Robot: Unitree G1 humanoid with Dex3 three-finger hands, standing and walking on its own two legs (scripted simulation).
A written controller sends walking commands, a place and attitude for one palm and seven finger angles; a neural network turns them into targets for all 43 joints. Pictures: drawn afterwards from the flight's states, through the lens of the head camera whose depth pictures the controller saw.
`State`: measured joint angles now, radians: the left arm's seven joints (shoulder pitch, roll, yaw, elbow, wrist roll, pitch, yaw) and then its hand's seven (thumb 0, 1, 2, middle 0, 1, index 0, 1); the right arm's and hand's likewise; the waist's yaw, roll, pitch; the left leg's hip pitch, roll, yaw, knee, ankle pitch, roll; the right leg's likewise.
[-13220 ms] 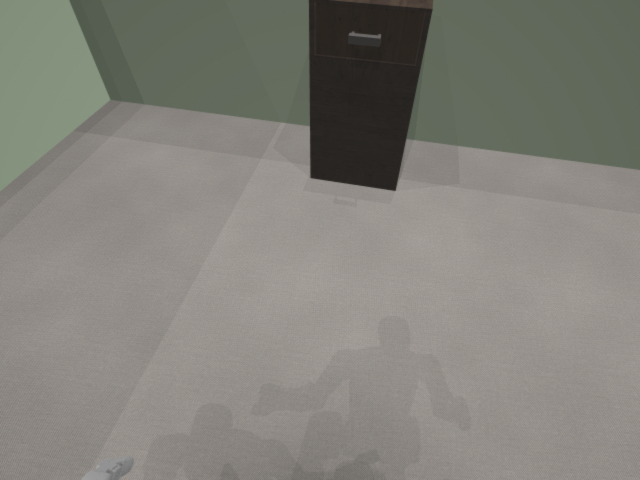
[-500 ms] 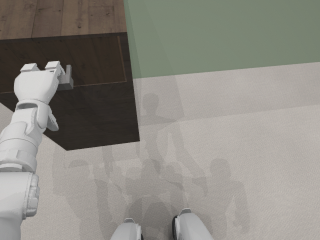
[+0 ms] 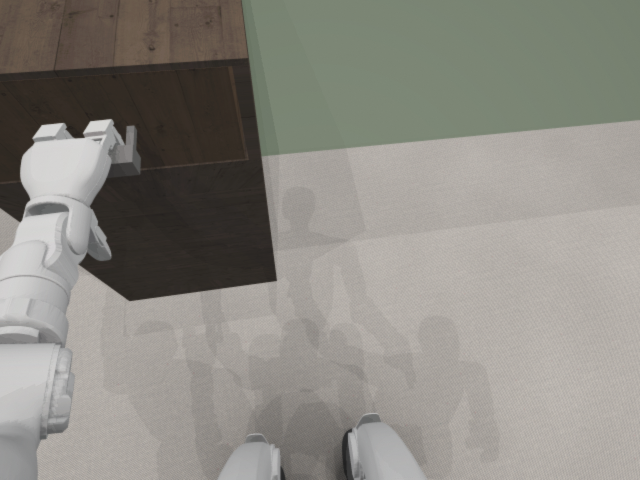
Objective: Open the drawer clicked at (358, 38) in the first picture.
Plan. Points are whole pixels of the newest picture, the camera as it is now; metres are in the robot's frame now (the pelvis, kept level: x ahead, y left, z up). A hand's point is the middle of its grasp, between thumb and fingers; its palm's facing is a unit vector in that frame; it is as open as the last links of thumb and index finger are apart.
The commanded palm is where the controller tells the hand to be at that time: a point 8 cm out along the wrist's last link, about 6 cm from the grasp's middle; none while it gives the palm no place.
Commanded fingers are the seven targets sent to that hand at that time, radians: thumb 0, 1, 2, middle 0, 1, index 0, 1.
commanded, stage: lower the fingers behind the handle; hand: left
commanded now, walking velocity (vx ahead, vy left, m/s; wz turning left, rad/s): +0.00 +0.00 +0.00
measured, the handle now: (92, 150) +0.53 +0.28 +0.01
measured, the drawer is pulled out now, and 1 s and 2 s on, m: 0.00 0.00 0.11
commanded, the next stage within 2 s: close the thumb around the handle in 0.02 s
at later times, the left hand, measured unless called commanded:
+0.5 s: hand (93, 188) +0.49 +0.28 -0.01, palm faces -0.10 -0.02 -0.99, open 9.8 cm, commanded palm +0.48 +0.27 +0.04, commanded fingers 0.00 0.62 0.78 -0.38 -1.32 -0.38 -1.32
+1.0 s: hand (94, 189) +0.49 +0.28 -0.01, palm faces -0.08 -0.03 -1.00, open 6.1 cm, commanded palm +0.46 +0.27 +0.04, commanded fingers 0.00 0.90 0.90 -0.40 -1.35 -0.40 -1.35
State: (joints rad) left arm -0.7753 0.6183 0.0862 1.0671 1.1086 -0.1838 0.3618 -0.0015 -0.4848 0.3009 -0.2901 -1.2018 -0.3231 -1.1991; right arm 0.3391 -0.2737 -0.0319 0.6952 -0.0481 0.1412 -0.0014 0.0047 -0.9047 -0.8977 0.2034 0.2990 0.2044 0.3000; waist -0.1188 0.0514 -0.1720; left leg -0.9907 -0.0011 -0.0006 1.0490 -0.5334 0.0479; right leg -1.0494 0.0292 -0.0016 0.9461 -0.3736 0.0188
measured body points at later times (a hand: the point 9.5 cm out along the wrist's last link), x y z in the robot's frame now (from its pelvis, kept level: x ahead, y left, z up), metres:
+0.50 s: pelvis +0.00 -0.01 +0.00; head +0.15 +0.01 +0.42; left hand +0.49 +0.28 +0.05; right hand +0.00 -0.28 -0.12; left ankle -0.04 +0.08 -0.67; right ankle +0.03 -0.14 -0.67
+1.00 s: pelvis +0.01 +0.00 +0.00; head +0.16 +0.01 +0.43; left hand +0.48 +0.28 +0.04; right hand +0.01 -0.28 -0.12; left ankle -0.04 +0.09 -0.66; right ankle +0.03 -0.14 -0.66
